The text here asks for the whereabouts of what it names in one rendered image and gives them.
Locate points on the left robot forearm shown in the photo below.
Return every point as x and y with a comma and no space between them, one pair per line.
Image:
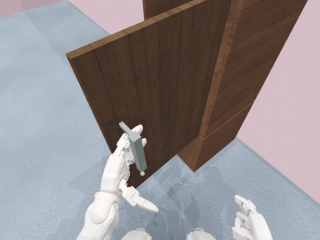
101,217

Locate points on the cupboard door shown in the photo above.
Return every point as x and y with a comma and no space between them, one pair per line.
156,73

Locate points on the left robot hand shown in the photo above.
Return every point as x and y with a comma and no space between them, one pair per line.
117,167

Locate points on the handle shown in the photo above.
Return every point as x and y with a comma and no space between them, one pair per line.
136,144

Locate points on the right robot hand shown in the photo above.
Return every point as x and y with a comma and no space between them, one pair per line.
255,226

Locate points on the robot left thigh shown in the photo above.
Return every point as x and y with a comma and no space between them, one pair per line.
137,235

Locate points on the right robot shin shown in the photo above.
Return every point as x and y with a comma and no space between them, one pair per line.
199,229

